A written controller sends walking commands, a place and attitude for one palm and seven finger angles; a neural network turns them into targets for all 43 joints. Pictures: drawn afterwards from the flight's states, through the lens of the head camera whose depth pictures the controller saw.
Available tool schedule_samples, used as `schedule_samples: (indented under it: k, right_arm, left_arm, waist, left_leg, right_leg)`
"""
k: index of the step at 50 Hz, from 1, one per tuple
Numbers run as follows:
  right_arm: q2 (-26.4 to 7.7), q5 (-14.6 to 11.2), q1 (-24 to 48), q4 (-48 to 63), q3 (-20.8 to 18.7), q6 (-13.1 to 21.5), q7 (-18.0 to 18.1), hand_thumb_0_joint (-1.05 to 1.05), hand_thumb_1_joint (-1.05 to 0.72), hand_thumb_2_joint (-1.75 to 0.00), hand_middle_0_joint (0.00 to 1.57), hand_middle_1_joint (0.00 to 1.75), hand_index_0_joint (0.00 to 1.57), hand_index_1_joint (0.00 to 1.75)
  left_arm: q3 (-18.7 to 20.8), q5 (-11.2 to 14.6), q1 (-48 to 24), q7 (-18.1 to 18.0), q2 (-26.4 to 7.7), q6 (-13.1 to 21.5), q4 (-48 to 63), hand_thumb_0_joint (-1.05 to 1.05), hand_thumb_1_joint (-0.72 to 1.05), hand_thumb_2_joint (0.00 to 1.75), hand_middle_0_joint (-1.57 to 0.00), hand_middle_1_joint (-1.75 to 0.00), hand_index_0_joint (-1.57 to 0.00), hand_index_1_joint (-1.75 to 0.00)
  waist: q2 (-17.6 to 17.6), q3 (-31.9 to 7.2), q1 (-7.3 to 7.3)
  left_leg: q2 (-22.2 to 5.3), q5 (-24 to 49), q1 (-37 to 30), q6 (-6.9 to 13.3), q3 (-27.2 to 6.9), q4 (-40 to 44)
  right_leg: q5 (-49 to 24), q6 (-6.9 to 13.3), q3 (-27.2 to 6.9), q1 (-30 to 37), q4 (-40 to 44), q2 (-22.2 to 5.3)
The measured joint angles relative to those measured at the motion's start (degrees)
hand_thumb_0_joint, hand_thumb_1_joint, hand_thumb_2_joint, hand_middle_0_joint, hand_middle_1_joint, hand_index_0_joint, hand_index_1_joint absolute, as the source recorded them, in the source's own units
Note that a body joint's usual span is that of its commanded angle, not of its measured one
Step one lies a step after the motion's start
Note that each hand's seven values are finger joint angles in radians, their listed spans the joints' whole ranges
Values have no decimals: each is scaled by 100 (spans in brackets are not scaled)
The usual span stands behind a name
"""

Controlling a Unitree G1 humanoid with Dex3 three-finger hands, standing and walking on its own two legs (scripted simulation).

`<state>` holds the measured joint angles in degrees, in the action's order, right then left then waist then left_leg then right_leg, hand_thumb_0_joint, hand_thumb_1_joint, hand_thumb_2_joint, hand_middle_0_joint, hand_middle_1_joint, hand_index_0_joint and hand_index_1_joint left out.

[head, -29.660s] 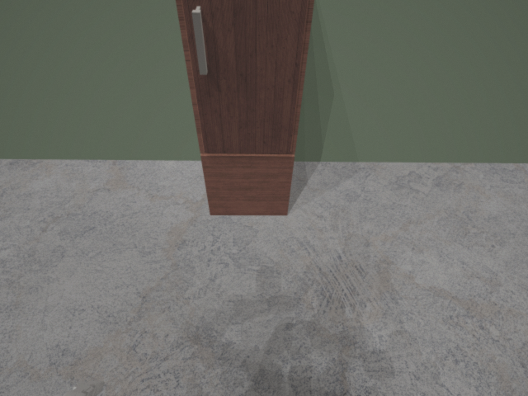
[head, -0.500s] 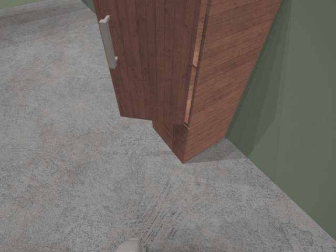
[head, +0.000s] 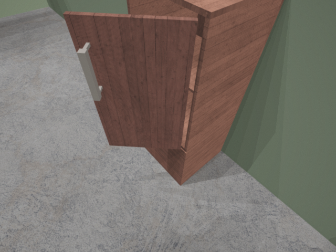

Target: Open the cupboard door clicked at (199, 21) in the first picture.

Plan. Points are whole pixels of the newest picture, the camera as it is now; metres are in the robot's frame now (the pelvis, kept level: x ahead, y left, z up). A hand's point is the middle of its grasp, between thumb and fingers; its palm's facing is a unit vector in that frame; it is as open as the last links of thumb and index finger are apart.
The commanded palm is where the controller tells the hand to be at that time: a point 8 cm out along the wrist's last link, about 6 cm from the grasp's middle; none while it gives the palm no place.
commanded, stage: come to a stop and stand still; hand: left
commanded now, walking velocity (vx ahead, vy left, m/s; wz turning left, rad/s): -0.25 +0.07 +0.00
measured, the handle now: (92, 73) +0.58 +0.26 +0.09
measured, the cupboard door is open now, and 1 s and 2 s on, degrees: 46 46 46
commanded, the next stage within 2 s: look again from close up in 0.78 s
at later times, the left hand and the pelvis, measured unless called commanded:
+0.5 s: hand out of the picture +0.03 +0.25 -0.17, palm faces +0.00 -0.96 -0.27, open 7.3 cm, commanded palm none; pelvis -0.02 +0.05 -0.01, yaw -3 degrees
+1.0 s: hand out of the picture +0.01 +0.22 -0.16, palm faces -0.06 -0.97 -0.22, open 7.3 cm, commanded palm none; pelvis -0.02 +0.05 +0.01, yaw -3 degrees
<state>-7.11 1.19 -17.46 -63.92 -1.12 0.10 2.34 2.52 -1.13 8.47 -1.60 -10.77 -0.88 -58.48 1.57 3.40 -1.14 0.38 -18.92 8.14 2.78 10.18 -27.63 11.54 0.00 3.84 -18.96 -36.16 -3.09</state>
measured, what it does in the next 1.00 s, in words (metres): steps on the spot: left foot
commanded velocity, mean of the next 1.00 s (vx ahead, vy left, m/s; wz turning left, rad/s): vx -0.03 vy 0.02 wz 0.00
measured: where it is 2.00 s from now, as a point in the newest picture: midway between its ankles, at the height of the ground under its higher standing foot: outside the picture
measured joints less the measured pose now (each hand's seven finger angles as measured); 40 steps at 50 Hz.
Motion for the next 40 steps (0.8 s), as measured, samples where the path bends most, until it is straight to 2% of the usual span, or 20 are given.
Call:
schedule_samples:
  k: [3,6,9,12,15,16,17,19,22,24,26,30,40]
  right_arm:
    - [-8,-67,51,20,-83,-129,-22,0,-91,-89,20,30,20,30]
    - [-66,-123,231,81,-144,-276,-39,0,-91,-89,20,30,20,30]
    - [-141,-142,451,149,-181,-357,-63,0,-91,-89,20,30,20,30]
    - [-185,-125,614,265,-191,-343,-97,0,-91,-89,20,30,20,30]
    - [-230,-122,701,431,-178,-252,-125,0,-91,-89,19,30,20,30]
    - [-291,-120,667,575,-178,-205,-131,0,-91,-89,19,30,20,30]
    - [-350,-101,635,709,-192,-158,-124,0,-91,-89,19,30,20,30]
    - [-391,-34,574,953,-176,-137,-115,0,-91,-89,19,30,20,30]
    - [-403,16,544,1236,-101,-115,-109,0,-91,-89,19,30,20,30]
    - [-384,21,566,1333,-37,-96,-118,0,-91,-89,19,30,20,30]
    - [-387,-2,613,1352,15,-78,-138,0,-91,-89,19,30,20,30]
    - [-351,-20,581,1296,95,-52,-190,0,-91,-89,19,30,20,30]
    - [-509,-17,197,785,105,38,-162,0,-92,-89,20,30,20,30]
  left_arm:
    - [-25,-8,-23,-20,47,42,52,0,92,90,-19,-30,-20,-30]
    - [-60,10,-116,-75,143,76,65,0,91,90,-19,-30,-20,-30]
    - [-50,11,-145,-113,227,42,94,0,91,90,-20,-30,-20,-30]
    - [6,-15,-133,-116,186,17,127,0,92,90,-20,-30,-20,-30]
    - [-3,-23,-48,-136,103,20,120,0,92,90,-20,-30,-21,-30]
    - [-42,-1,44,-175,98,5,154,0,92,90,-20,-30,-21,-30]
    - [-74,20,121,-185,93,-22,179,0,92,90,-20,-30,-21,-30]
    - [-98,16,263,-162,46,-118,197,0,91,90,-20,-30,-21,-30]
    - [-109,-15,491,-97,-22,-216,243,0,91,90,-20,-30,-20,-30]
    - [-113,-19,601,-47,-76,-179,265,1,91,90,-20,-30,-20,-30]
    - [-134,-21,668,-25,-77,-114,238,1,91,90,-20,-30,-20,-30]
    - [-221,-17,850,13,-41,-43,206,1,91,90,-19,-30,-20,-30]
    - [-308,-5,898,22,117,26,10,1,91,90,-19,-30,-20,-30]
  waist:
    - [-142,64,-73]
    - [-215,220,-113]
    - [-191,299,-51]
    - [-91,264,11]
    - [22,184,66]
    - [-27,105,50]
    - [-85,42,26]
    - [-67,-57,81]
    - [-139,-196,146]
    - [-168,-236,187]
    - [-264,-234,229]
    - [-437,-300,204]
    - [-386,-263,143]
  left_leg:
    - [-137,-270,322,-170,-66,-674]
    - [-60,-1160,913,-346,-565,-2114]
    - [-7,-1283,1265,-441,-862,-2891]
    - [-57,-1084,1258,-498,-929,-2484]
    - [-115,-512,899,-531,-836,-1279]
    - [-164,-179,732,-496,-791,-782]
    - [-181,60,673,-365,-765,-601]
    - [-89,-52,662,-156,-638,-801]
    - [-15,-158,563,-28,-457,-784]
    - [56,-121,544,9,-369,-740]
    - [88,-82,537,27,-320,-708]
    - [114,135,458,59,-317,-360]
    - [187,455,281,84,-314,227]
  right_leg:
    - [453,102,15,72,112,106]
    - [490,134,70,77,163,118]
    - [294,134,46,157,430,110]
    - [129,72,18,175,646,60]
    - [84,-30,-47,94,599,4]
    - [132,-78,-56,13,457,11]
    - [217,-132,-52,-59,274,-1]
    - [552,-61,-178,-111,-26,-72]
    - [1054,38,-324,-167,-494,0]
    - [829,71,-345,-33,-296,41]
    - [450,-7,-423,50,-45,62]
    - [283,-114,-427,137,302,53]
    - [16,-147,-434,274,787,11]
